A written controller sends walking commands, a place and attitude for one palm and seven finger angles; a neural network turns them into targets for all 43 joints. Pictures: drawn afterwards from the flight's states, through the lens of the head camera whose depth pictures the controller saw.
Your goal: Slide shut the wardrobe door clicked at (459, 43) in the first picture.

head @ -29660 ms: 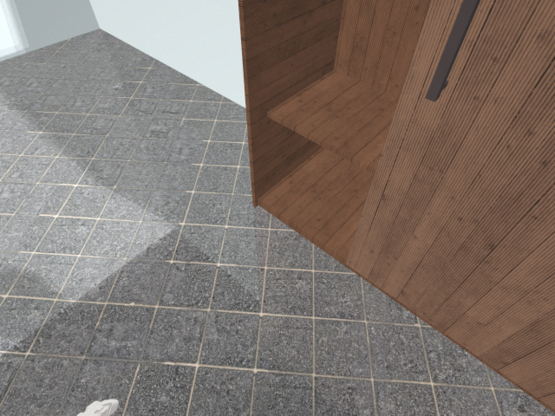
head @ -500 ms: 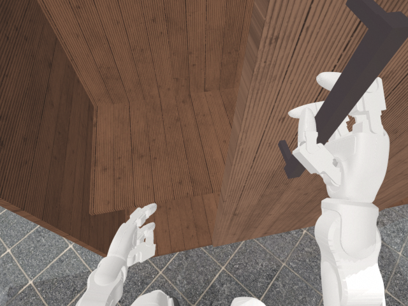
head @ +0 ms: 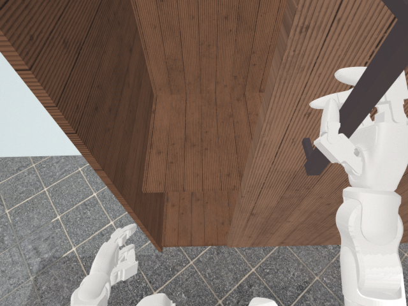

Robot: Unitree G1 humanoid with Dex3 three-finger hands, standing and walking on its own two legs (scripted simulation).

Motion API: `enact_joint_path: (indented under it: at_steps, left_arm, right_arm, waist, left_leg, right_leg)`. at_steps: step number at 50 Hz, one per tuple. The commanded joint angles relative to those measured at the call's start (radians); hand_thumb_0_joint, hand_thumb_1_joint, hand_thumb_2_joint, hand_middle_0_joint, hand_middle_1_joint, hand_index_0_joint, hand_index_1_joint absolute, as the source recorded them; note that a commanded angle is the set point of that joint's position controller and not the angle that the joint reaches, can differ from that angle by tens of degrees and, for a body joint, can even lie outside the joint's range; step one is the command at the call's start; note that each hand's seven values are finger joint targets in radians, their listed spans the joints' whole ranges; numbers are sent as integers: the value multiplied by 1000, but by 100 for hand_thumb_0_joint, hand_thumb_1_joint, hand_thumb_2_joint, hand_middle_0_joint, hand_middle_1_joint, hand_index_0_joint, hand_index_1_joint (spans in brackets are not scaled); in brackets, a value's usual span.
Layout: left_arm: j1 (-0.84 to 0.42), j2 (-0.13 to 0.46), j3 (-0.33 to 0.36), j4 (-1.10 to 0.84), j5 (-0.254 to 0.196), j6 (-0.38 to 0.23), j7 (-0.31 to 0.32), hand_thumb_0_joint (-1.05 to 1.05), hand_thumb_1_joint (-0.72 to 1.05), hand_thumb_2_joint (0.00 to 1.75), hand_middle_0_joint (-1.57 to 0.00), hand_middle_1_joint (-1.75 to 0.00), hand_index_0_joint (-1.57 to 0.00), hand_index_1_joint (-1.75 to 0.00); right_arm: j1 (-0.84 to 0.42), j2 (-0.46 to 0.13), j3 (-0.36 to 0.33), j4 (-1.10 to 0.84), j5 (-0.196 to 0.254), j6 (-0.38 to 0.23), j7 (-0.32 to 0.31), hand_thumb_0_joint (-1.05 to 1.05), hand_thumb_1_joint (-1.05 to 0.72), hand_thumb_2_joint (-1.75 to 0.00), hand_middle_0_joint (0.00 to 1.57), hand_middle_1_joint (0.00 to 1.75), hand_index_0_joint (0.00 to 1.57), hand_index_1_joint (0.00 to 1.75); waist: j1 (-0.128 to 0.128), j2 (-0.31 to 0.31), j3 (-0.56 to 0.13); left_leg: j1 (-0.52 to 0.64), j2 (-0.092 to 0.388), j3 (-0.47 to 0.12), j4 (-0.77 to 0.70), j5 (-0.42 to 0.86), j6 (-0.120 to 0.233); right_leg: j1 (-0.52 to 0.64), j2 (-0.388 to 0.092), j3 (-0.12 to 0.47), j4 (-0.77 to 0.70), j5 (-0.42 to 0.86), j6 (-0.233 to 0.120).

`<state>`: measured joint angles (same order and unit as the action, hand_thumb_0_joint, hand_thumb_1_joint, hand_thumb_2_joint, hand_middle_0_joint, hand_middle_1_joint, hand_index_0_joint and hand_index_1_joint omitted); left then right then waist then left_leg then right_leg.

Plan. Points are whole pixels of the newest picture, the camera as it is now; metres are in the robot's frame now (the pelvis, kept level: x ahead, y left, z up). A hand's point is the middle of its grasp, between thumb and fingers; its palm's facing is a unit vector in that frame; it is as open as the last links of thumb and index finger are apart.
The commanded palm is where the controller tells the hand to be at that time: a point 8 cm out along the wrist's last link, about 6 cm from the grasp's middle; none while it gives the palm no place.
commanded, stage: step sideways, sliding the door along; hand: right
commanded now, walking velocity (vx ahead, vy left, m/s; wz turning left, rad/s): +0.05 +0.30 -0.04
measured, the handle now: (342, 105) +0.33 -0.19 +0.23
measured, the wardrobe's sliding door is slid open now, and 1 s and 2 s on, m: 0.30 0.13 0.00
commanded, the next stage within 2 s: stop walking and hold the door there in 1.90 s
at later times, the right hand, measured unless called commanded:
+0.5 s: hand (256, 135) +0.30 -0.08 +0.22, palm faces +0.27 +0.96 -0.04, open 5.9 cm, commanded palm +0.26 -0.06 +0.23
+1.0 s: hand (184, 136) +0.30 +0.01 +0.22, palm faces +0.29 +0.96 -0.04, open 5.9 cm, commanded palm +0.26 +0.04 +0.23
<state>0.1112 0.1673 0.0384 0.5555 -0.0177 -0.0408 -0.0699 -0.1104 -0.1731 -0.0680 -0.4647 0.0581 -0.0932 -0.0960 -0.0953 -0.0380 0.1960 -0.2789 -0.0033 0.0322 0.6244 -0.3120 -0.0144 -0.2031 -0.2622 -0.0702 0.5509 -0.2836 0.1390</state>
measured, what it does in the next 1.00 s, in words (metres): steps to the left: left foot, then right foot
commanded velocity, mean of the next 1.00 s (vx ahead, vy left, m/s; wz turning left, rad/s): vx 0.09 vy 0.30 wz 0.04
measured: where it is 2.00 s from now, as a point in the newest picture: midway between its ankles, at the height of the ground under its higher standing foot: outside the picture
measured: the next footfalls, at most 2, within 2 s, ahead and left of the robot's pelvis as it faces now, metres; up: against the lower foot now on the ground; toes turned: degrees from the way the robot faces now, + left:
left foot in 0.04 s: +0.06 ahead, +0.16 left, +0.00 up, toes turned +2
right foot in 0.22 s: -0.01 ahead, -0.04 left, +0.00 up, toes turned -7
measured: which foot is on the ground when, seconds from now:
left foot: up 0.00-0.02, down 0.04-0.22, up 0.24-0.44, down 0.46-0.64, up 0.66-0.88, down 0.90-1.00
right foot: down 0.00-0.08, up 0.10-0.20, down 0.22-0.94, up 0.96-1.00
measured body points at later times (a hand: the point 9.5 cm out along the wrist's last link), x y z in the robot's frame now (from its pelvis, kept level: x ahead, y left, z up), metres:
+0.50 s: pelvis -0.03 +0.10 -0.01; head +0.03 +0.10 +0.44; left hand +0.21 +0.27 -0.10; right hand +0.28 -0.13 +0.22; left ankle -0.01 +0.21 -0.73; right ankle -0.04 -0.10 -0.73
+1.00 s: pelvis -0.02 +0.20 -0.01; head +0.03 +0.19 +0.44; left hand +0.22 +0.37 -0.11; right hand +0.28 -0.04 +0.22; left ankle +0.03 +0.30 -0.73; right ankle -0.05 +0.00 -0.72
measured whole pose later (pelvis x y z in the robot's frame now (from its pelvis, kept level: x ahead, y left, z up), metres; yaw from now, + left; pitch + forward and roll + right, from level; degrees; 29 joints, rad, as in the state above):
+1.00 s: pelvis -0.02 +0.20 -0.01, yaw -6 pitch -4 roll +2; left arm 0.04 0.18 0.04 0.61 -0.06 0.03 -0.06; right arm -0.34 -0.15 -0.07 -0.22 0.05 -0.03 -0.14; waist -0.09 -0.05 0.19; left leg -0.27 -0.01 0.09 0.60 -0.27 0.03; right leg -0.27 -0.15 0.09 0.77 -0.43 0.04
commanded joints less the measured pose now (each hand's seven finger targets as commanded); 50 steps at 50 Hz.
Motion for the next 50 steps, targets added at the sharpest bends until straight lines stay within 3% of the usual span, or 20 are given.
enact_joint_path:
  at_steps: [1, 4, 5, 9, 11, 12, 18, 22, 25, 26, 28, 30, 32, 34, 38, 43, 45, 46, 48, 50]
  left_arm:
    - [-118, 127, 38, -151, -31, -60, 6, 0, 90, 90, -20, -30, -20, -30]
    - [-119, 108, 49, -140, -46, -65, 22, 0, 90, 90, -20, -30, -20, -30]
    - [-152, 121, 56, -126, -44, -66, 28, 0, 90, 90, -20, -30, -20, -30]
    - [-149, 92, 21, -77, -28, -47, 42, 0, 90, 90, -20, -30, -20, -30]
    - [-145, 157, 59, -103, -2, -40, 33, 0, 90, 90, -20, -30, -20, -30]
    - [-142, 150, 52, -113, -13, -14, 17, 0, 90, 90, -20, -30, -20, -30]
    - [-147, 136, 47, -114, -19, -9, -7, 0, 90, 90, -20, -30, -20, -30]
    - [-151, 121, 38, -130, -39, 10, -1, 0, 90, 90, -20, -30, -20, -30]
    - [-142, 106, 54, -126, -50, 16, 18, 0, 90, 90, -20, -30, -20, -30]
    - [-157, 114, 59, -124, -46, 17, 22, 0, 90, 90, -20, -30, -20, -30]
    - [-151, 80, 26, -102, -34, 31, 28, 0, 90, 90, -20, -30, -20, -30]
    - [-164, 80, 15, -85, -27, 34, 41, 0, 90, 90, -20, -30, -20, -30]
    - [-168, 132, 50, -104, -9, 27, 39, 0, 90, 90, -20, -30, -20, -30]
    - [-159, 145, 56, -127, -7, 42, 9, 0, 90, 90, -20, -30, -20, -30]
    - [-172, 140, 46, -118, -9, 32, -1, 0, 90, 90, -20, -30, -20, -30]
    - [-179, 138, 44, -142, -28, 21, -7, 0, 90, 90, -20, -30, -20, -30]
    - [-165, 116, 38, -146, -46, 22, -2, 0, 90, 90, -20, -30, -20, -30]
    - [-162, 90, 41, -139, -53, 17, 8, 0, 90, 90, -20, -30, -20, -30]
    - [-142, 112, 51, -113, -43, 15, 18, 0, 90, 90, -20, -30, -20, -30]
    - [-148, 99, 34, -93, -27, 15, 28, 0, 90, 90, -20, -30, -20, -30]
  right_arm:
    - [-410, 14, 241, -282, -25, -118, 87, 0, -90, -90, 45, 140, 45, 140]
    - [-437, -14, 228, -208, -13, -78, 54, 0, -90, -90, 45, 140, 45, 140]
    - [-454, -18, 220, -194, -14, -71, 41, 0, -90, -90, 45, 140, 45, 140]
    - [-567, 84, 304, -241, 9, -103, 29, 0, -90, -90, 45, 140, 45, 140]
    - [-545, 97, 317, -191, 4, -115, 44, 0, -90, -90, 45, 140, 45, 140]
    - [-534, 106, 336, -131, -1, -101, 59, 0, -90, -90, 45, 140, 45, 140]
    - [-675, 87, 307, -114, -18, -105, 73, 0, -90, -90, 45, 140, 45, 140]
    - [-712, 92, 328, -82, -27, -95, 80, 0, -90, -90, 45, 140, 45, 140]
    - [-695, 9, 259, -71, -25, -71, 50, 0, -90, -90, 45, 140, 45, 140]
    - [-674, 23, 259, -57, -23, -66, 42, 0, -90, -90, 45, 140, 45, 140]
    - [-684, 97, 324, -101, -18, -63, 33, 0, -90, -90, 45, 140, 45, 140]
    - [-722, 103, 342, -156, -8, -93, 30, 0, -90, -90, 45, 140, 45, 140]
    - [-685, 108, 368, -157, 13, -119, 48, 0, -90, -90, 45, 140, 45, 140]
    - [-617, 94, 317, -86, 0, -100, 79, 0, -90, -90, 45, 140, 45, 140]
    - [-684, 54, 287, -132, -10, -105, 80, 0, -90, -90, 45, 140, 45, 140]
    - [-693, 79, 312, -111, -17, -100, 89, 0, -90, -90, 45, 140, 45, 140]
    - [-695, 56, 308, -118, -24, -92, 84, 0, -90, -90, 45, 140, 45, 140]
    - [-683, 35, 299, -96, -19, -76, 72, 0, -90, -90, 45, 140, 45, 140]
    - [-614, 33, 275, -101, -9, -52, 43, 0, -90, -90, 45, 140, 45, 140]
    - [-641, 79, 314, -161, -6, -67, 39, 0, -90, -90, 45, 140, 45, 140]
  waist:
    - [113, -90, -418]
    - [127, 382, -484]
    - [105, 430, -463]
    - [163, 80, -496]
    - [134, -182, -494]
    - [121, -145, -489]
    - [116, -256, -448]
    - [119, -180, -464]
    - [128, 342, -503]
    - [105, 385, -487]
    - [123, 220, -479]
    - [160, 57, -529]
    - [144, -250, -521]
    - [118, -88, -501]
    - [114, -195, -457]
    - [118, -219, -456]
    - [118, 19, -481]
    - [135, 201, -497]
    - [129, 330, -480]
    - [141, 237, -486]
  left_leg:
    - [182, 6, 47, -243, 345, -1]
    - [229, 240, -252, -260, 585, 116]
    - [210, 269, -295, -259, 558, 162]
    - [153, 137, -45, -53, 416, 80]
    - [-71, 25, 14, 177, 57, 18]
    - [-112, 20, -34, 282, -136, 24]
    - [-55, -18, 18, 10, -40, 33]
    - [172, -20, 33, -192, 185, 31]
    - [304, 213, -309, -237, 648, 177]
    - [344, 254, -362, -231, 737, 228]
    - [297, 240, -273, -178, 719, 204]
    - [213, 147, -104, -8, 662, 127]
    - [-159, 24, -8, 236, 109, 32]
    - [-232, -7, -87, 392, -181, 28]
    - [-123, 17, -29, 154, -80, 26]
    - [120, -26, 57, -70, 145, 20]
    - [243, 52, -30, -184, 460, 47]
    - [265, 176, -201, -201, 691, 102]
    - [229, 260, -342, -230, 776, 189]
    - [211, 228, -249, -172, 705, 165]
  right_leg:
    - [156, -9, 21, 106, 458, -150]
    - [-76, 214, 30, 318, -190, -162]
    - [-110, 222, 96, 432, -258, -135]
    - [121, 163, 30, -152, 132, -146]
    - [268, -138, 354, -154, 692, -262]
    - [275, -187, 382, -180, 710, -307]
    - [304, -80, 129, -16, 742, -255]
    - [166, -11, 109, 55, 471, -202]
    - [-70, 234, 43, 312, 3, -133]
    - [-139, 256, 87, 393, -218, -132]
    - [-101, 214, 94, 202, -227, -158]
    - [150, 192, 23, -184, 201, -151]
    - [466, -123, 329, -170, 960, -241]
    - [404, -226, 358, -125, 890, -365]
    - [346, -141, 138, -56, 859, -287]
    - [188, -73, 65, 32, 602, -202]
    - [96, 51, 25, 198, 374, -159]
    - [13, 150, 25, 268, 122, -137]
    - [-56, 228, 91, 339, -196, -129]
    - [-12, 196, 96, 150, -154, -150]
